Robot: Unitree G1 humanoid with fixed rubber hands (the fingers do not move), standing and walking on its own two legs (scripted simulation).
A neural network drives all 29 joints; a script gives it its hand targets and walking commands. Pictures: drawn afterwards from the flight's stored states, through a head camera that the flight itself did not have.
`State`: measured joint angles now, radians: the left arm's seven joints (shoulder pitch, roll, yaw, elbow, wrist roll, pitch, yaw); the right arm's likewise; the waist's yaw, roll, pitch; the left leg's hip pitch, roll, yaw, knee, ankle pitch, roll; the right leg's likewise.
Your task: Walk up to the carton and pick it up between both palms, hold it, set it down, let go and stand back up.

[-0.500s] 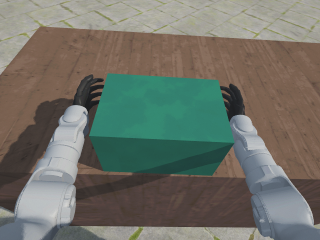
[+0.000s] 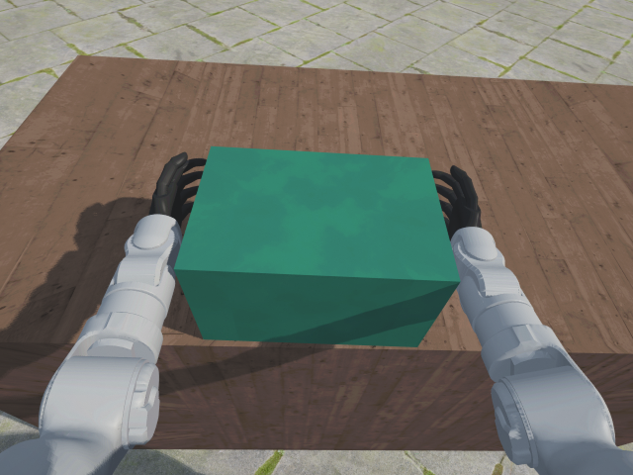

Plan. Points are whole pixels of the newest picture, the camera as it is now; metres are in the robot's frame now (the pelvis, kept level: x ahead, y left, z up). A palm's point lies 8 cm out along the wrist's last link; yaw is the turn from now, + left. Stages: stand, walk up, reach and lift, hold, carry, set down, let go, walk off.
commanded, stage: reach and lift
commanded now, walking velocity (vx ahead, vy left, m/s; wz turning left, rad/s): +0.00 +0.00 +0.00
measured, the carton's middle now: (316, 248) +0.39 +0.01 +0.06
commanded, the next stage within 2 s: none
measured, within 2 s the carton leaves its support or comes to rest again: leaves its support in 0.96 s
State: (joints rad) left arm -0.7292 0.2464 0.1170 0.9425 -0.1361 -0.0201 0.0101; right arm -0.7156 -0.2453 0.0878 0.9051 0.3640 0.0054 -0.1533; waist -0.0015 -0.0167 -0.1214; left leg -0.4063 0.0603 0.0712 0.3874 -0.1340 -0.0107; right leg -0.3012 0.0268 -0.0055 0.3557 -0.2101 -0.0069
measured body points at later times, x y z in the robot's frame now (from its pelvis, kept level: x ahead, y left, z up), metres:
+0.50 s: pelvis +0.00 +0.00 +0.00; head +0.02 +0.02 +0.45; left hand +0.42 +0.21 +0.09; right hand +0.42 -0.18 +0.10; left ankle +0.03 +0.13 -0.74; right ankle -0.03 -0.11 -0.74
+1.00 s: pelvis +0.01 +0.00 +0.01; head +0.02 +0.02 +0.46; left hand +0.40 +0.23 +0.11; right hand +0.40 -0.17 +0.10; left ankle +0.03 +0.13 -0.74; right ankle -0.03 -0.11 -0.74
